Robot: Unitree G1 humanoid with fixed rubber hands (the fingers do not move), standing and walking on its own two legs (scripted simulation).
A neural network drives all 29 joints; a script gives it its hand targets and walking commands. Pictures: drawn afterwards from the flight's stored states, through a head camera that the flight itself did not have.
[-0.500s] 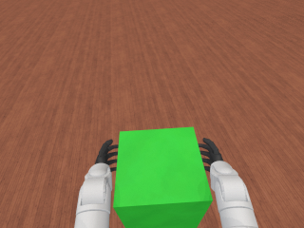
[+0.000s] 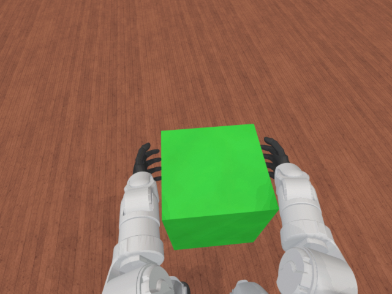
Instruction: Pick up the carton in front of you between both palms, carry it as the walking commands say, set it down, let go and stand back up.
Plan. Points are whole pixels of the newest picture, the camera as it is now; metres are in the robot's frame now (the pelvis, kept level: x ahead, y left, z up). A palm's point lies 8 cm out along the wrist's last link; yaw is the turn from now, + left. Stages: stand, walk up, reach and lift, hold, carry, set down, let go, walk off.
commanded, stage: set down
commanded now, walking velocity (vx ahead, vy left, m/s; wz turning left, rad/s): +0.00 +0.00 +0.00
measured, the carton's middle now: (211, 191) +0.35 -0.02 -0.08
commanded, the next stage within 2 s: none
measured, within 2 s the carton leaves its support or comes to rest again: neither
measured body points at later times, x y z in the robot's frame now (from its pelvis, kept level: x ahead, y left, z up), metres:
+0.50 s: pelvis -0.02 -0.04 -0.13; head +0.21 -0.03 +0.26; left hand +0.39 +0.13 -0.20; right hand +0.44 -0.17 -0.20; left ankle +0.08 +0.10 -0.72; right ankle +0.03 -0.15 -0.72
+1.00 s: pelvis -0.04 -0.05 -0.25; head +0.25 -0.05 +0.09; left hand +0.41 +0.14 -0.36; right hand +0.48 -0.15 -0.36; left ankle +0.08 +0.10 -0.72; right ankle +0.03 -0.15 -0.72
